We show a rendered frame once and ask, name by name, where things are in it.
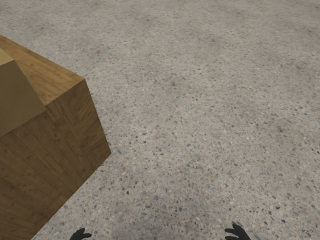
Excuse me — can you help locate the robot left hand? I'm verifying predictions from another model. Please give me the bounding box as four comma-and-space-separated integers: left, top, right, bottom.
70, 228, 92, 240

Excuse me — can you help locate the carton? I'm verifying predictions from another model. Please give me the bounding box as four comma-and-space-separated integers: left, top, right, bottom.
0, 48, 47, 137

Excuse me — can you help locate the pedestal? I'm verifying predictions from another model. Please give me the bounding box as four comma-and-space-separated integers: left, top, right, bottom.
0, 34, 112, 240

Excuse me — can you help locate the robot right hand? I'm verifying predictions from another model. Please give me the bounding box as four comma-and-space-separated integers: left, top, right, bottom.
225, 223, 251, 240

